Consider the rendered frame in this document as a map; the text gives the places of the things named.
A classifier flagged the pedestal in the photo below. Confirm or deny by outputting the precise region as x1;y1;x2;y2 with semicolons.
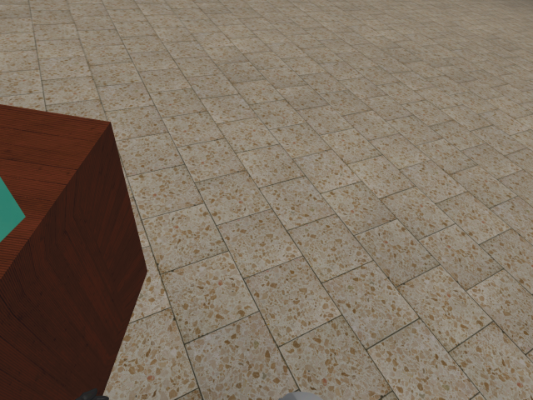
0;104;147;400

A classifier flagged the carton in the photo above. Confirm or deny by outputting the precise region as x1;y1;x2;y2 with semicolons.
0;177;26;242

